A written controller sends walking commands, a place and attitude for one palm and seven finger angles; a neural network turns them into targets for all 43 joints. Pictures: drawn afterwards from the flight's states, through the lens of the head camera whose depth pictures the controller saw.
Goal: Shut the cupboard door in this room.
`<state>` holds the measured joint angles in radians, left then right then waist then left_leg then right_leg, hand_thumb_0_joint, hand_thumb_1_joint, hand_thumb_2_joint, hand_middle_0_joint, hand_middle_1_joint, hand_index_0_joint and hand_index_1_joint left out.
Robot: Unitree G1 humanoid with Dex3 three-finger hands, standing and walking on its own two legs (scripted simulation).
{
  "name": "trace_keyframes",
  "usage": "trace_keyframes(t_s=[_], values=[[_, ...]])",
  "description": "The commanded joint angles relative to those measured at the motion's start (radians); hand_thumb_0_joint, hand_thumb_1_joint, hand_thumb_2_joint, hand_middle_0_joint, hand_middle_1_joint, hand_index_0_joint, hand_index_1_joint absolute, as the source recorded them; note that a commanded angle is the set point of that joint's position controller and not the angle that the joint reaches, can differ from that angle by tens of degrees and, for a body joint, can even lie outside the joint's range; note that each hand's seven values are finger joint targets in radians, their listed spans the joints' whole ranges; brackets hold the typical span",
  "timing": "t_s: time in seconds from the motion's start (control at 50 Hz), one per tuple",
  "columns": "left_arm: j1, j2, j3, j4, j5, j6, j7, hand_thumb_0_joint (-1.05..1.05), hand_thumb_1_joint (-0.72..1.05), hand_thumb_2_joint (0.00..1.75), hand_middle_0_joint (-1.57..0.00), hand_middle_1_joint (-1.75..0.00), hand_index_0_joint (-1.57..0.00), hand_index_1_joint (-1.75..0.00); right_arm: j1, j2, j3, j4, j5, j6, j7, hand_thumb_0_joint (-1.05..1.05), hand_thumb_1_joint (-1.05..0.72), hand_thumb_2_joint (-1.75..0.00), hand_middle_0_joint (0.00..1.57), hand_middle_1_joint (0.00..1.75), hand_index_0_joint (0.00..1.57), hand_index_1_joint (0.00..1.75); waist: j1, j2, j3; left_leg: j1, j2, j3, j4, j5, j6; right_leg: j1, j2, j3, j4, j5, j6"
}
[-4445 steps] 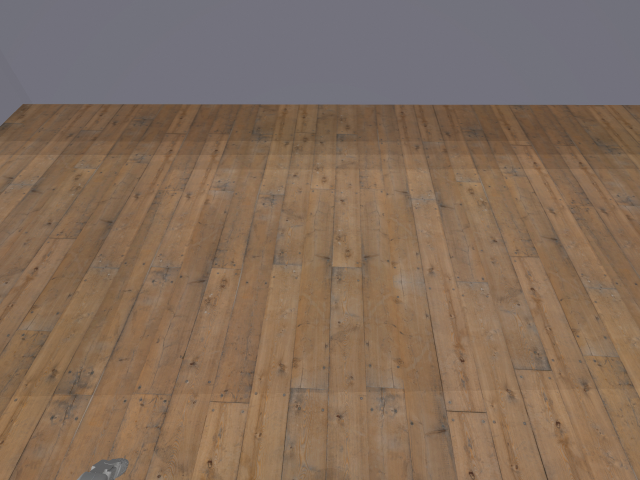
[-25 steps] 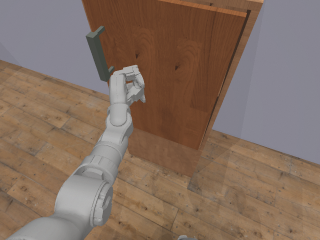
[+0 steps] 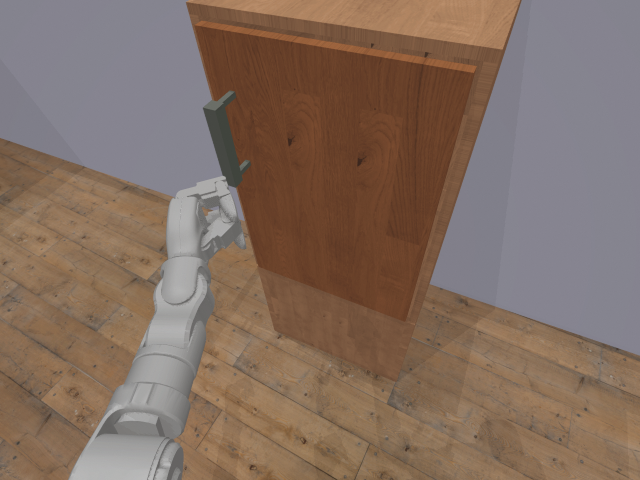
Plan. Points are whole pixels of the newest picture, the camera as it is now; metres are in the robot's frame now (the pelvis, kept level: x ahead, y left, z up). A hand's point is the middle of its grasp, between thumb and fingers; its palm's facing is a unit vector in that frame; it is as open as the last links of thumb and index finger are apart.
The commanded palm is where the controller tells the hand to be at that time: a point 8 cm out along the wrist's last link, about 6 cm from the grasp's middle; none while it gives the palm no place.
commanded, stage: draw the hand back to the body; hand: left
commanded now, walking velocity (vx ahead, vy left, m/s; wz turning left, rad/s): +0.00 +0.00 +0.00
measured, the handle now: (231, 140) +0.63 +0.15 +0.09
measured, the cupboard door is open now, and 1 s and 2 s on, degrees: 0 0 0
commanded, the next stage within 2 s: step back with the hand held close in 1.22 s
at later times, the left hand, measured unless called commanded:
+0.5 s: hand (94, 314) +0.26 +0.22 +0.15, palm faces +0.23 -0.94 -0.24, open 3.7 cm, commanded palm +0.22 +0.27 +0.17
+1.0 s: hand out of the picture +0.18 +0.32 +0.18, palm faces +0.53 -0.75 -0.40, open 7.1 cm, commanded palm +0.13 +0.35 +0.20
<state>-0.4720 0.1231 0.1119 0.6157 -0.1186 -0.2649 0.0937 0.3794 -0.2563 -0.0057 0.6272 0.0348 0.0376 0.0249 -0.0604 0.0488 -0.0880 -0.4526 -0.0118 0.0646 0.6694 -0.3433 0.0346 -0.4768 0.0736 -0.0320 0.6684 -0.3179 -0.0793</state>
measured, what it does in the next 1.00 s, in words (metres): stands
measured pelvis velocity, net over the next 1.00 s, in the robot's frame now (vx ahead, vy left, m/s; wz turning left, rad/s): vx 0.01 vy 0.04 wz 0.06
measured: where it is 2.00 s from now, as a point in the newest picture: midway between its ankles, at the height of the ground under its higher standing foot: outside the picture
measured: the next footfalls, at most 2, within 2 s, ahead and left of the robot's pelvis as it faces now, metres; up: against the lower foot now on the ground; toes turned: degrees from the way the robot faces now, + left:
none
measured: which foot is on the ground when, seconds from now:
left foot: down 0.00-1.00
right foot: down 0.00-1.00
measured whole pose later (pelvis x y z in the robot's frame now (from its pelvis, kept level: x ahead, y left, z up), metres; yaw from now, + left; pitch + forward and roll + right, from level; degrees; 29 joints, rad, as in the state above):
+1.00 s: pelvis +0.01 +0.04 +0.02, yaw +4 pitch -4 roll -1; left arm 0.47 0.33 0.35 -0.35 -0.07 -0.07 0.11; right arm 0.22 -0.26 0.01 0.63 0.02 -0.04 -0.05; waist 0.07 0.09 -0.02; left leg -0.10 -0.07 0.01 0.41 -0.24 0.08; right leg -0.09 0.02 -0.06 0.38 -0.23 -0.03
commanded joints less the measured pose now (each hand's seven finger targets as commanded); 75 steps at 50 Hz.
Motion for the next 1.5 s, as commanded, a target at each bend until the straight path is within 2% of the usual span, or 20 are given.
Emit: trace_keyframes(t_s=[0.0,0.06,0.12,0.14,0.16,0.22,0.28,0.4,0.44,0.52,0.82,0.86,0.9,1.02,1.12,1.32,1.34,1.36,1.4,1.48], values=[[-0.312,0.123,-0.011,-0.386,-0.036,0.013,-0.05,0.0,0.9,0.9,-1.3,-1.5,-1.3,-1.5,-0.145,-0.102,-0.029,-0.174,0.023,-0.072,-0.029,0.0,-0.9,-0.9,0.2,0.3,0.2,0.3,0.025,-0.094,-0.246,0.128,-0.017,-0.027,-0.092,0.131,0.023,0.225,-0.066,0.095,-0.179,0.227,0.096],[-0.195,0.139,0.003,-0.484,-0.052,0.062,-0.064,0.0,0.9,0.9,-1.24,-1.44,-1.24,-1.44,-0.192,-0.097,-0.018,-0.192,0.028,-0.084,-0.041,0.0,-0.9,-0.9,0.2,0.3,0.2,0.3,0.058,-0.075,-0.224,0.166,-0.015,-0.037,-0.125,0.151,0.021,0.253,-0.065,0.078,-0.186,0.231,0.077],[-0.106,0.152,-0.001,-0.564,-0.06,0.108,-0.085,0.0,0.9,0.9,-1.16,-1.35,-1.16,-1.35,-0.237,-0.094,-0.007,-0.209,0.035,-0.085,-0.05,0.0,-0.9,-0.9,0.2,0.3,0.2,0.3,0.063,-0.086,-0.178,0.183,-0.014,-0.04,-0.152,0.146,0.02,0.266,-0.071,0.075,-0.206,0.215,0.078],[-0.035,0.196,-0.063,-0.635,0.009,0.095,-0.069,0.0,0.9,0.9,-1.13,-1.32,-1.13,-1.32,-0.262,-0.066,-0.001,-0.205,0.027,-0.068,-0.058,0.0,-0.9,-0.9,0.2,0.3,0.2,0.3,0.055,-0.115,-0.139,0.184,-0.01,-0.062,-0.202,0.129,0.012,0.303,-0.106,0.12,-0.253,0.211,0.098],[0.036,0.218,-0.025,-0.638,0.009,0.101,-0.058,0.0,0.9,0.9,-1.11,-1.29,-1.11,-1.29,-0.277,-0.07,0.001,-0.209,0.027,-0.057,-0.065,0.0,-0.9,-0.9,0.2,0.3,0.2,0.3,0.065,-0.133,-0.109,0.181,-0.005,-0.062,-0.217,0.116,0.012,0.322,-0.11,0.122,-0.275,0.183,0.1],[0.109,0.21,-0.05,-0.746,0.026,0.114,-0.053,0.0,0.9,0.9,-1.02,-1.2,-1.02,-1.2,-0.303,-0.063,0.014,-0.212,0.021,-0.041,-0.075,0.0,-0.9,-0.9,0.2,0.3,0.2,0.3,0.066,-0.045,-0.087,0.271,-0.001,-0.07,-0.26,0.175,0.013,0.34,-0.092,0.083,-0.287,0.218,0.072],[0.184,0.235,-0.027,-0.801,0.033,0.135,-0.047,0.0,0.9,0.9,-0.94,-1.11,-0.94,-1.11,-0.308,-0.068,0.018,-0.209,0.012,-0.035,-0.08,0.0,-0.9,-0.9,0.2,0.3,0.2,0.3,0.068,-0.061,-0.052,0.315,0.005,-0.08,-0.289,0.214,0.012,0.348,-0.078,0.06,-0.315,0.236,0.061],[0.299,0.235,-0.018,-0.976,0.046,0.156,-0.034,0.0,0.9,0.9,-0.78,-0.93,-0.78,-0.93,-0.325,-0.064,0.028,-0.215,-0.003,-0.044,-0.081,0.0,-0.9,-0.9,0.2,0.3,0.2,0.3,0.072,0.041,-0.057,0.406,0.015,-0.107,-0.332,0.299,-0.007,0.378,-0.07,0.033,-0.329,0.268,0.043],[0.37,0.261,0.023,-1.006,0.045,0.164,-0.025,0.0,0.9,0.9,-0.72,-0.87,-0.72,-0.87,-0.326,-0.066,0.028,-0.214,-0.011,-0.048,-0.081,0.0,-0.9,-0.9,0.2,0.3,0.2,0.3,0.079,-0.011,-0.05,0.405,0.019,-0.116,-0.337,0.325,-0.01,0.392,-0.065,0.023,-0.332,0.286,0.044],[0.488,0.29,0.083,-1.067,0.047,0.169,-0.019,0.0,0.9,0.9,-0.61,-0.75,-0.61,-0.75,-0.335,-0.065,0.026,-0.215,-0.016,-0.049,-0.079,0.0,-0.9,-0.9,0.2,0.3,0.2,0.3,0.089,-0.019,-0.039,0.394,0.022,-0.121,-0.337,0.368,-0.024,0.415,-0.067,0.017,-0.332,0.303,0.043],[0.884,0.447,0.386,-1.197,0.026,0.141,0.014,0.0,0.9,0.9,-0.2,-0.3,-0.2,-0.3,-0.323,-0.077,-0.009,-0.19,-0.012,-0.11,-0.077,0.0,-0.9,-0.9,0.2,0.3,0.2,0.3,0.128,0.018,0.008,0.32,0.035,-0.127,-0.328,0.371,-0.042,0.423,-0.074,0.011,-0.329,0.268,0.047],[0.835,0.386,0.313,-1.193,0.037,0.138,0.013,0.0,0.9,0.9,-0.2,-0.3,-0.2,-0.3,-0.319,-0.084,-0.01,-0.179,-0.011,-0.122,-0.077,0.0,-0.9,-0.9,0.2,0.3,0.2,0.3,0.107,0.043,0.052,0.321,0.037,-0.137,-0.336,0.326,-0.041,0.374,-0.073,0.011,-0.332,0.222,0.049],[0.789,0.383,0.294,-1.197,0.044,0.134,0.018,0.0,0.9,0.9,-0.2,-0.3,-0.2,-0.3,-0.315,-0.095,-0.017,-0.174,-0.01,-0.137,-0.081,0.0,-0.9,-0.9,0.2,0.3,0.2,0.3,0.101,0.025,0.052,0.333,0.04,-0.147,-0.343,0.287,-0.038,0.355,-0.073,0.013,-0.335,0.19,0.05],[0.803,0.412,0.328,-1.176,0.041,0.123,0.027,0.0,0.9,0.9,-0.2,-0.3,-0.2,-0.3,-0.316,-0.088,-0.015,-0.165,-0.015,-0.152,-0.091,0.0,-0.9,-0.9,0.2,0.3,0.2,0.3,0.115,-0.018,0.04,0.314,0.026,-0.131,-0.344,0.241,-0.022,0.382,-0.078,0.017,-0.34,0.168,0.048],[0.809,0.418,0.343,-1.191,0.039,0.122,0.025,0.0,0.9,0.9,-0.2,-0.3,-0.2,-0.3,-0.324,-0.079,-0.006,-0.163,-0.017,-0.155,-0.088,0.0,-0.9,-0.9,0.2,0.3,0.2,0.3,0.123,0.064,0.052,0.299,0.026,-0.132,-0.348,0.251,-0.031,0.402,-0.079,0.022,-0.341,0.182,0.042],[0.826,0.399,0.332,-1.174,0.032,0.129,0.017,0.0,0.9,0.9,-0.2,-0.3,-0.2,-0.3,-0.326,-0.076,-0.009,-0.168,-0.017,-0.147,-0.088,0.0,-0.9,-0.9,0.2,0.3,0.2,0.3,0.117,0.014,0.06,0.305,0.027,-0.116,-0.344,0.231,-0.016,0.388,-0.08,0.031,-0.359,0.167,0.048],[0.71,0.532,0.461,-1.25,0.042,0.085,0.029,0.0,0.9,0.9,-0.2,-0.3,-0.2,-0.3,-0.315,-0.105,-0.021,-0.206,-0.007,-0.137,-0.089,0.0,-0.9,-0.9,0.2,0.3,0.2,0.3,0.091,0.027,0.086,0.211,0.054,-0.149,-0.301,0.127,0.019,0.339,-0.14,0.147,-0.392,0.171,0.043],[0.818,0.452,0.403,-1.168,0.037,0.076,0.026,0.0,0.9,0.9,-0.2,-0.3,-0.2,-0.3,-0.299,-0.091,-0.022,-0.181,-0.013,-0.13,-0.093,0.0,-0.9,-0.9,0.2,0.3,0.2,0.3,0.081,-0.014,0.073,0.235,0.047,-0.154,-0.259,0.131,0.021,0.301,-0.179,0.175,-0.408,0.156,0.029],[0.869,0.416,0.364,-1.163,0.043,0.061,0.023,0.0,0.9,0.9,-0.2,-0.3,-0.2,-0.3,-0.295,-0.094,-0.028,-0.178,-0.016,-0.117,-0.088,0.0,-0.9,-0.9,0.2,0.3,0.2,0.3,0.074,-0.032,0.034,0.251,0.049,-0.154,-0.211,0.168,0.012,0.274,-0.217,0.193,-0.394,0.193,0.011],[0.907,0.435,0.374,-1.184,0.045,0.048,0.035,0.0,0.9,0.9,-0.2,-0.3,-0.2,-0.3,-0.288,-0.107,-0.043,-0.183,-0.014,-0.096,-0.091,0.0,-0.9,-0.9,0.2,0.3,0.2,0.3,0.07,-0.009,-0.028,0.236,0.068,-0.16,-0.195,0.272,0.001,0.287,-0.227,0.171,-0.309,0.323,0.006]])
